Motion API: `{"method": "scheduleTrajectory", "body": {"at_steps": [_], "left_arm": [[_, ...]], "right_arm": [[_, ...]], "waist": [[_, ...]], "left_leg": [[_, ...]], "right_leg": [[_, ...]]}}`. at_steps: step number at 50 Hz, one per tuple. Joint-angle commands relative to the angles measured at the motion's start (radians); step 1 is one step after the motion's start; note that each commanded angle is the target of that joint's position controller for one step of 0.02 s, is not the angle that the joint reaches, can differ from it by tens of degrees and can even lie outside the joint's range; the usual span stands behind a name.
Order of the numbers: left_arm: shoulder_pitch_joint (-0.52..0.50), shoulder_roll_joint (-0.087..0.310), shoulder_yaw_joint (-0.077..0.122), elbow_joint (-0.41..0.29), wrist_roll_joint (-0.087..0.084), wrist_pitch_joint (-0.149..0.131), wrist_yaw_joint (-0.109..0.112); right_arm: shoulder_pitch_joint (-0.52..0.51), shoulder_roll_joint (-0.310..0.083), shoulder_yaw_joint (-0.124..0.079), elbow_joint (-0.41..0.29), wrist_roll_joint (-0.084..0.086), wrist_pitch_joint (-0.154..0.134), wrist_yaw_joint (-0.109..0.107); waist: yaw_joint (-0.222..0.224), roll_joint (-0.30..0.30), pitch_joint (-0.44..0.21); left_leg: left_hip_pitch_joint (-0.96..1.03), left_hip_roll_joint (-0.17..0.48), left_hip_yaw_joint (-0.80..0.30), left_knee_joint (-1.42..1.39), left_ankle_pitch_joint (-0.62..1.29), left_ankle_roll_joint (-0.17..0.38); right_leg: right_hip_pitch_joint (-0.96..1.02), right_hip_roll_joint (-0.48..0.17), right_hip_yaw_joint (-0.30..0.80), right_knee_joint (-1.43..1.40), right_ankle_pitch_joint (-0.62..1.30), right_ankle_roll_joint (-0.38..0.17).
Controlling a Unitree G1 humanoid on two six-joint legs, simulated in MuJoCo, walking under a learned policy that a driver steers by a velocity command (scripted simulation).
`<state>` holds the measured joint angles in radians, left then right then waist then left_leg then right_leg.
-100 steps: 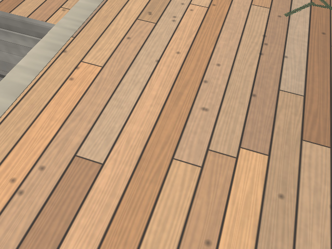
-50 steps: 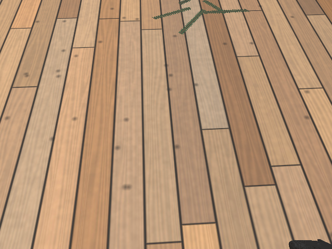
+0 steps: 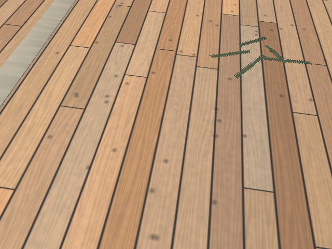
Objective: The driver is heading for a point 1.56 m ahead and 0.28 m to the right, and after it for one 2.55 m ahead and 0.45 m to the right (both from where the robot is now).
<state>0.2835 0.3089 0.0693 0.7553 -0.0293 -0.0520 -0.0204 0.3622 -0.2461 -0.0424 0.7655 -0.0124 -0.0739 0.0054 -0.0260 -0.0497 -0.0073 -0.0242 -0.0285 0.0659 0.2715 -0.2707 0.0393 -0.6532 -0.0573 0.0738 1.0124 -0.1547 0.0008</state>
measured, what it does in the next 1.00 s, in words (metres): walks ahead, turning right: right foot, then left foot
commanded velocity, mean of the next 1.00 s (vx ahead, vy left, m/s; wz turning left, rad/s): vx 0.49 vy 0.00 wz -0.35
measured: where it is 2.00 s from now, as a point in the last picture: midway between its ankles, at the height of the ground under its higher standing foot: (203, 135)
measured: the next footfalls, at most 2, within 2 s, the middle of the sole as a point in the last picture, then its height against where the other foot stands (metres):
right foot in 0.26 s outside the picture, level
left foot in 0.74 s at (166, 224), level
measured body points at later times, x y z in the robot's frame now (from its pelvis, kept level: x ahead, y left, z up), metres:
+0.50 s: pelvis +0.26 -0.07 +0.00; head +0.29 -0.09 +0.45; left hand +0.43 +0.17 -0.10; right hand +0.36 -0.38 -0.09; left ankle +0.40 +0.09 -0.67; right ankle +0.26 -0.13 -0.74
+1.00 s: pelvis +0.55 -0.09 +0.00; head +0.58 -0.09 +0.45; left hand +0.80 +0.09 -0.10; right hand +0.49 -0.36 -0.11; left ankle +0.58 +0.00 -0.74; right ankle +0.55 -0.26 -0.68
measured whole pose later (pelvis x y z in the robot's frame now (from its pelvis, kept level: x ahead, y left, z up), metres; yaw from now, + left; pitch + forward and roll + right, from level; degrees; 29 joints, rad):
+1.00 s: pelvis +0.55 -0.09 +0.00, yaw -22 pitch +1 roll +1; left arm 0.19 0.30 0.04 0.69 0.00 -0.06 0.00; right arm 0.37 -0.26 -0.04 0.77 0.01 -0.09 0.02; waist -0.05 -0.04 0.02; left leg -0.17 -0.06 -0.01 0.32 -0.18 0.06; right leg -0.59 -0.07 0.05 0.94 -0.24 0.01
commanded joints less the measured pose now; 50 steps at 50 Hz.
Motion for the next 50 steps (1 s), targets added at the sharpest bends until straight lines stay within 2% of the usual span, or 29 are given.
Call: {"method": "scheduleTrajectory", "body": {"at_steps": [1, 5, 8, 10, 11, 12, 13, 14, 15, 16, 17, 18, 19, 22, 25, 28, 32, 35, 36, 37, 38, 39, 40, 41, 42, 43, 45, 47, 50], "left_arm": [[-0.111, 0.026, -0.002, -0.101, 0.006, -0.013, -0.006], [-0.240, -0.005, -0.024, -0.157, 0.009, -0.017, -0.032], [-0.273, 0.016, -0.020, -0.194, 0.005, -0.019, -0.053], [-0.230, 0.053, -0.002, -0.202, 0.007, -0.012, -0.057], [-0.140, 0.088, 0.016, -0.187, 0.006, -0.006, -0.054], [0.009, 0.136, 0.044, -0.155, 0.002, -0.001, -0.043], [0.158, 0.202, 0.071, -0.127, 0.000, 0.013, -0.021], [0.134, 0.295, 0.079, -0.135, -0.005, 0.006, -0.016], [0.172, 0.198, 0.057, -0.150, 0.001, -0.001, -0.012], [0.127, 0.166, 0.045, -0.141, 0.014, -0.009, -0.011], [0.056, 0.154, 0.040, -0.149, 0.012, -0.013, -0.010], [-0.011, 0.132, 0.033, -0.163, 0.016, -0.014, -0.009], [-0.050, 0.116, 0.026, -0.180, 0.031, -0.016, -0.005], [-0.074, 0.113, 0.026, -0.172, 0.022, -0.022, 0.004], [-0.039, 0.140, 0.032, -0.147, 0.019, -0.020, 0.021], [0.006, 0.142, 0.031, -0.120, 0.011, -0.011, 0.029], [0.083, 0.135, 0.026, -0.073, 0.005, -0.006, 0.028], [0.087, 0.142, 0.029, -0.058, 0.012, 0.005, 0.027], [0.072, 0.136, 0.026, -0.059, 0.012, 0.008, 0.026], [0.070, 0.102, 0.014, -0.063, 0.017, 0.007, 0.023], [0.106, 0.054, -0.006, -0.081, 0.035, 0.002, 0.024], [0.221, 0.008, -0.021, -0.081, 0.007, -0.010, 0.025], [0.164, 0.100, -0.006, -0.073, -0.006, -0.015, 0.026], [0.046, 0.136, 0.005, -0.096, -0.008, -0.016, 0.025], [-0.020, 0.123, 0.000, -0.113, 0.007, -0.019, 0.025], [-0.047, 0.108, 0.002, -0.123, 0.019, -0.023, 0.022], [-0.025, 0.075, -0.001, -0.118, 0.022, -0.022, 0.017], [-0.033, 0.047, -0.009, -0.121, 0.032, -0.021, 0.018], [-0.137, 0.016, -0.023, -0.148, 0.037, -0.032, 0.016]], "right_arm": [[-0.058, -0.143, -0.036, -0.056, 0.000, -0.024, -0.008], [-0.002, -0.182, -0.045, -0.010, 0.015, -0.021, -0.017], [0.010, -0.204, -0.051, 0.012, 0.026, -0.003, -0.020], [0.004, -0.237, -0.060, 0.010, 0.025, 0.013, -0.028], [0.001, -0.250, -0.063, 0.007, 0.022, 0.024, -0.034], [-0.009, -0.251, -0.061, 0.000, 0.024, 0.031, -0.039], [0.008, -0.227, -0.048, -0.020, 0.011, 0.023, -0.044], [0.140, -0.062, 0.006, -0.068, -0.014, -0.006, -0.017], [0.015, -0.167, -0.013, -0.072, 0.020, -0.046, -0.002], [-0.098, -0.207, -0.025, -0.117, 0.057, -0.065, 0.005], [-0.124, -0.190, -0.017, -0.129, 0.047, -0.075, 0.000], [-0.127, -0.185, -0.020, -0.121, 0.022, -0.075, -0.007], [-0.100, -0.191, -0.026, -0.118, 0.013, -0.064, -0.008], [-0.067, -0.167, -0.023, -0.110, -0.007, -0.029, -0.012], [-0.181, -0.133, -0.010, -0.147, -0.012, -0.021, -0.017], [-0.294, -0.104, 0.003, -0.163, -0.003, -0.033, -0.006], [-0.371, -0.134, -0.006, -0.182, 0.015, -0.051, 0.015], [-0.334, -0.165, -0.022, -0.183, 0.017, -0.057, 0.020], [-0.268, -0.176, -0.032, -0.168, 0.015, -0.060, 0.017], [-0.157, -0.211, -0.049, -0.147, 0.007, -0.065, 0.011], [-0.001, -0.277, -0.065, -0.136, -0.006, -0.064, 0.006], [0.086, -0.315, -0.083, -0.081, 0.002, -0.049, 0.018], [0.088, -0.219, -0.059, -0.084, 0.028, -0.046, 0.023], [0.025, -0.179, -0.046, -0.091, 0.026, -0.039, 0.018], [-0.027, -0.169, -0.039, -0.101, 0.013, -0.033, 0.017], [-0.058, -0.153, -0.032, -0.099, 0.006, -0.031, 0.016], [-0.074, -0.132, -0.023, -0.094, 0.003, -0.034, 0.017], [-0.063, -0.147, -0.026, -0.079, 0.019, -0.035, 0.016], [-0.040, -0.187, -0.040, -0.058, 0.028, -0.023, 0.003]], "waist": [[-0.014, 0.138, 0.096], [-0.057, 0.110, 0.144], [-0.039, 0.108, 0.133], [0.005, 0.147, 0.056], [0.058, 0.161, -0.012], [0.142, 0.144, -0.095], [0.206, 0.055, -0.191], [0.067, -0.215, -0.315], [0.159, -0.091, -0.403], [0.160, -0.051, -0.225], [0.109, 0.050, -0.125], [0.065, 0.079, -0.062], [0.027, 0.048, -0.044], [-0.009, 0.021, -0.010], [0.025, 0.013, 0.031], [0.081, -0.010, 0.024], [0.119, -0.028, 0.025], [0.086, -0.064, 0.023], [0.045, -0.068, 0.002], [-0.010, -0.044, -0.084], [-0.054, 0.088, -0.247], [-0.023, 0.393, -0.330], [-0.055, 0.264, -0.246], [-0.066, 0.169, -0.112], [-0.049, 0.098, -0.044], [-0.027, 0.089, 0.003], [0.009, 0.144, 0.005], [0.019, 0.149, 0.008], [-0.004, 0.125, 0.031]], "left_leg": [[-0.028, 0.229, -0.060, -0.157, 0.296, 0.121], [-0.023, 0.261, 0.015, -0.177, 0.328, 0.113], [0.094, 0.294, 0.053, -0.098, 0.544, 0.094], [0.154, 0.298, 0.082, 0.050, 0.927, 0.073], [0.158, 0.289, 0.095, 0.192, 1.069, 0.061], [0.064, 0.263, 0.117, 0.400, 1.074, 0.036], [-0.181, 0.223, 0.108, 0.689, 0.780, 0.003], [-0.625, 0.004, 0.017, 1.078, -0.267, -0.058], [-0.710, -0.004, -0.190, 1.170, -0.295, -0.042], [-0.776, 0.045, -0.187, 1.139, -0.196, -0.022], [-0.747, 0.090, -0.178, 1.045, -0.110, -0.014], [-0.695, 0.117, -0.169, 0.963, -0.073, -0.023], [-0.627, 0.137, -0.176, 0.933, -0.043, -0.030], [-0.571, 0.146, -0.143, 0.832, -0.002, -0.084], [-0.578, 0.127, -0.123, 0.630, 0.173, -0.120], [-0.492, 0.081, -0.106, 0.388, 0.373, -0.123], [-0.488, 0.068, -0.126, 0.267, 0.380, -0.089], [-0.451, 0.056, -0.116, 0.224, 0.231, -0.036], [-0.361, 0.040, -0.092, 0.184, 0.212, -0.009], [-0.179, 0.075, -0.117, 0.184, 0.229, 0.035], [0.120, 0.253, -0.325, 0.227, 0.236, 0.126], [0.368, 0.412, -0.768, 0.089, -0.045, 0.259], [0.338, 0.409, -0.831, 0.027, -0.256, 0.232], [0.221, 0.377, -0.683, 0.014, -0.223, 0.194], [0.105, 0.334, -0.575, -0.003, -0.103, 0.181], [0.025, 0.299, -0.504, -0.026, 0.002, 0.182], [-0.055, 0.241, -0.415, -0.066, 0.133, 0.178], [-0.087, 0.227, -0.369, -0.087, 0.238, 0.199], [-0.115, 0.204, -0.306, -0.106, 0.296, 0.198]], "right_leg": [[-0.104, -0.014, -0.003, -0.143, 0.162, 0.022], [-0.034, -0.008, -0.075, -0.342, 0.244, -0.010], [-0.025, 0.017, -0.108, -0.408, 0.162, -0.062], [0.082, 0.078, -0.166, -0.399, 0.059, -0.104], [0.199, 0.117, -0.186, -0.394, 0.015, -0.128], [0.432, 0.150, -0.183, -0.436, 0.046, -0.165], [0.751, 0.051, 0.000, -0.449, 0.024, -0.215], [1.093, -0.237, 0.600, -0.536, -0.195, -0.423], [1.101, -0.266, 0.778, -0.690, -0.318, -0.425], [0.973, -0.236, 0.624, -0.727, -0.251, -0.359], [0.807, -0.193, 0.510, -0.735, -0.148, -0.328], [0.670, -0.151, 0.420, -0.746, -0.031, -0.310], [0.574, -0.121, 0.366, -0.770, 0.045, -0.307], [0.413, -0.086, 0.276, -0.813, 0.151, -0.318], [0.335, -0.034, 0.203, -0.815, 0.148, -0.288], [0.329, -0.002, 0.161, -0.787, 0.075, -0.236], [0.464, -0.067, 0.234, -0.716, 0.035, -0.223], [0.565, -0.116, 0.296, -0.642, 0.134, -0.200], [0.569, -0.096, 0.284, -0.581, 0.238, -0.183], [0.539, -0.039, 0.239, -0.427, 0.319, -0.152], [0.364, 0.043, 0.161, -0.131, 0.144, -0.104], [0.030, 0.174, 0.067, 0.167, -0.377, -0.034], [-0.094, 0.118, 0.131, 0.270, -0.395, -0.034], [-0.136, 0.076, 0.099, 0.283, -0.305, -0.035], [-0.117, 0.036, 0.057, 0.249, -0.234, -0.033], [-0.099, 0.003, 0.043, 0.186, -0.181, -0.029], [-0.017, -0.026, 0.021, 0.106, -0.135, -0.019], [-0.005, -0.028, -0.008, 0.017, -0.132, 0.002], [0.014, -0.017, -0.021, -0.209, -0.002, 0.031]]}}
Velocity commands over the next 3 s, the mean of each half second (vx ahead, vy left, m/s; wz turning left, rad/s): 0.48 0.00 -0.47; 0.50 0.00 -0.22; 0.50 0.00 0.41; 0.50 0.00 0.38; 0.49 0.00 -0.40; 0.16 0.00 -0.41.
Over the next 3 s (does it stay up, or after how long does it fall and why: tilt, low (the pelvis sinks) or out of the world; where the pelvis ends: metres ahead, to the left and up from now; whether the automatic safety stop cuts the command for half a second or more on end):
stays up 1.52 -0.23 -0.01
